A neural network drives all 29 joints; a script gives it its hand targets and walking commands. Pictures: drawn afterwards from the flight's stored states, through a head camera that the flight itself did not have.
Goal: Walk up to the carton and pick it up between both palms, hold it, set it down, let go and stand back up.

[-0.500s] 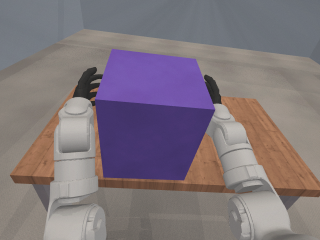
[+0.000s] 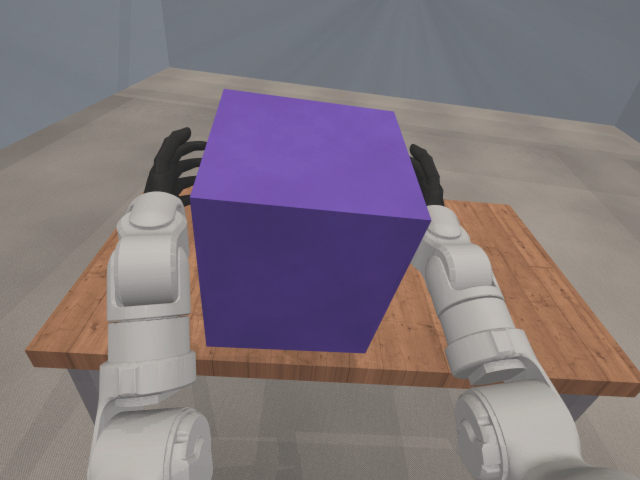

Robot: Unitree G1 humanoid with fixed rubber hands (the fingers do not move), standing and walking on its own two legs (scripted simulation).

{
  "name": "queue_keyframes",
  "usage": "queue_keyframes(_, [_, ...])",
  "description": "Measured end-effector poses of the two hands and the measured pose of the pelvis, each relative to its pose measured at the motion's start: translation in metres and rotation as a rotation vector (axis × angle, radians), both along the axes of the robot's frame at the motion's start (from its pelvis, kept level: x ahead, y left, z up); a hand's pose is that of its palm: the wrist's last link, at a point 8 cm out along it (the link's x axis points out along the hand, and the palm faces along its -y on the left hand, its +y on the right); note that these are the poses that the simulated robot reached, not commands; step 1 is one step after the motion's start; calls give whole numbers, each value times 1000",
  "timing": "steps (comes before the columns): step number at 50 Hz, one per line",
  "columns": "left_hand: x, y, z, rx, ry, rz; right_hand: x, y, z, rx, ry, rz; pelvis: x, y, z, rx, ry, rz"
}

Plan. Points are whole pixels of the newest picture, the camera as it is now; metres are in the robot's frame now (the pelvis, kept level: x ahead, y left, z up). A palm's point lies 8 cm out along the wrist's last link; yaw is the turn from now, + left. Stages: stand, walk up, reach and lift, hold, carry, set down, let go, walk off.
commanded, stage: hold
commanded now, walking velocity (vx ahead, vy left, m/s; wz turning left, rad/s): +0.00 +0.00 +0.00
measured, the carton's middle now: (299, 230) +0.38 +0.01 +0.19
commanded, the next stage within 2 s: none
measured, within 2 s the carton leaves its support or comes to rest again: neither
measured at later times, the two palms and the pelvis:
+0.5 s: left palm (175, 204) +0.36 +0.16 +0.24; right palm (425, 216) +0.37 -0.15 +0.22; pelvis +0.01 +0.00 +0.00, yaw +0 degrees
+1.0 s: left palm (166, 195) +0.35 +0.16 +0.25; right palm (424, 204) +0.37 -0.14 +0.24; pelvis +0.00 +0.00 +0.00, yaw +0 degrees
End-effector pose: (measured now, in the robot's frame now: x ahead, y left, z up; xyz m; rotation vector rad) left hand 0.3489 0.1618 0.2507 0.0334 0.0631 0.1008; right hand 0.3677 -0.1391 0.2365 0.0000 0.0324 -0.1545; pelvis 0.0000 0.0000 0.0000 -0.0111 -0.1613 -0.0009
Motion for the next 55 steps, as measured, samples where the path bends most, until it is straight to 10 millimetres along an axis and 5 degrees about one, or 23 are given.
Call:
queue_keyframes(9, [11, -3, -18, 11, 83, -12, 8, -3, -18, -1, 83, -6, 3, -1, 0, 2, 4, 0])
queue_keyframes(17, [7, -3, 8, 4, -31, 4, 8, -3, 7, 4, -29, 3, 8, -3, 0, 4, 9, 0])
queue_keyframes(25, [8, -7, -13, 38, 79, -17, 6, -7, -15, 2, 80, -7, 6, -3, 0, 4, -18, 0])
queue_keyframes(33, [-1, -4, 8, 16, -22, -3, -1, -4, 5, 5, -21, -3, 4, -2, 0, 3, -17, 0])
queue_keyframes(41, [2, -3, -17, 34, 94, -20, -1, -4, -16, -3, 93, -9, 0, -1, 0, 1, -26, 0])
queue_keyframes(50, [3, 0, 3, -5, -12, 4, 4, 0, 4, 0, -14, 2, 3, -1, 0, 1, 6, 0])
queue_keyframes(55, [8, -2, -11, 22, 59, -9, 7, -2, -7, -3, 58, -2, 5, -2, 0, 3, 1, 0])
